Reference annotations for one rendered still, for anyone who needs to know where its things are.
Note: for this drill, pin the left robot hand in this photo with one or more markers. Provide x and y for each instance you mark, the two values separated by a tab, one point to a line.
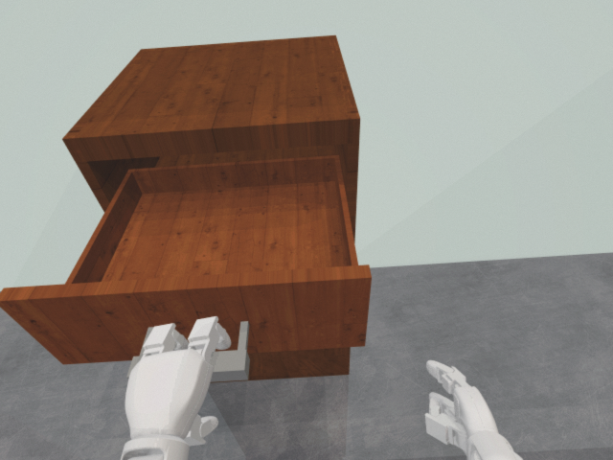
168	386

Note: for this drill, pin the robot right forearm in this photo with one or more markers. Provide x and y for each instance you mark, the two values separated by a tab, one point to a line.
489	445

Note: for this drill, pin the drawer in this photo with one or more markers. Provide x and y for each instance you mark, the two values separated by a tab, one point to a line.
269	242

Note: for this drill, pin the robot left forearm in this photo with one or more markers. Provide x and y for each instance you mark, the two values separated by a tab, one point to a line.
156	447

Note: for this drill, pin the cabinet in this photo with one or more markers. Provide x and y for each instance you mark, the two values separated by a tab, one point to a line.
223	103

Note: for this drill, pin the handle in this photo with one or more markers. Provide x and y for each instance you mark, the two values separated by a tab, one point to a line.
228	365

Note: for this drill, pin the right robot hand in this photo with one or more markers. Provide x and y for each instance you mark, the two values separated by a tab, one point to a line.
454	422

